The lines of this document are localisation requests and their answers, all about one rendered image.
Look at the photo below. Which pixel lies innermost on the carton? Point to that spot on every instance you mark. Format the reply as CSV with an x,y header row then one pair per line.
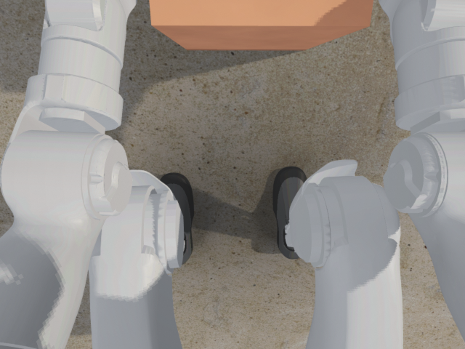
x,y
286,25

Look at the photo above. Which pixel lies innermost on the right robot forearm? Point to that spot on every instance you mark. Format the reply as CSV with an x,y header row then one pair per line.
x,y
428,37

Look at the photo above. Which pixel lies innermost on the right robot upper arm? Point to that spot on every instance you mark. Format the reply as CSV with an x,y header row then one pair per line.
x,y
426,179

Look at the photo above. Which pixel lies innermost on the robot right shin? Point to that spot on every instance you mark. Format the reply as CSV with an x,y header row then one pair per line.
x,y
337,169

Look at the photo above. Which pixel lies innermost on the left robot forearm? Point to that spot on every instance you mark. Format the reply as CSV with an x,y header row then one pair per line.
x,y
82,54

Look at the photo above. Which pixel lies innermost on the left robot upper arm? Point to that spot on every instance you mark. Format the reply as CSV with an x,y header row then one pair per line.
x,y
61,187

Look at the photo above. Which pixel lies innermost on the robot right thigh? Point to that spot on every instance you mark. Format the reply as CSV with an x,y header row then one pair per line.
x,y
340,225

